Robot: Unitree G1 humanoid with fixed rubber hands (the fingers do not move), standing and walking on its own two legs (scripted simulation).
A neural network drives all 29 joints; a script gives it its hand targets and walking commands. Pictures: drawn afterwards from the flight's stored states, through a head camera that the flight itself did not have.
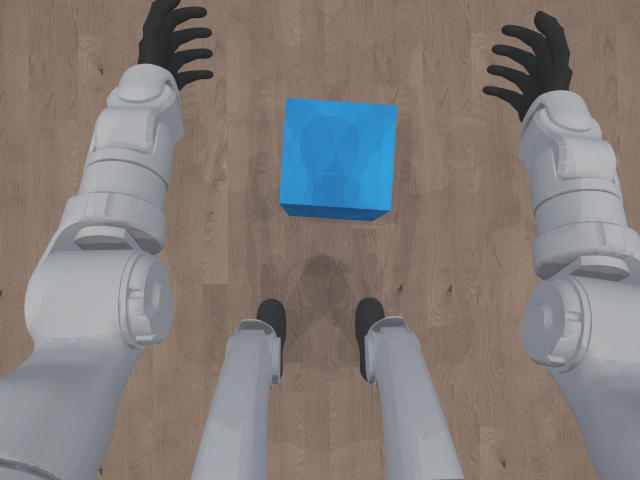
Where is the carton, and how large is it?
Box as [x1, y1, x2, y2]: [279, 98, 396, 220]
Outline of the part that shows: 286,98 279,203 289,215 373,220 390,210 396,106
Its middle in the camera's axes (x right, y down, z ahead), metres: +0.03 -0.16 +0.85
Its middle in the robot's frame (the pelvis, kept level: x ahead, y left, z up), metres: +0.54 -0.04 -0.53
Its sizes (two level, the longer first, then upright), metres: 0.210 0.200 0.250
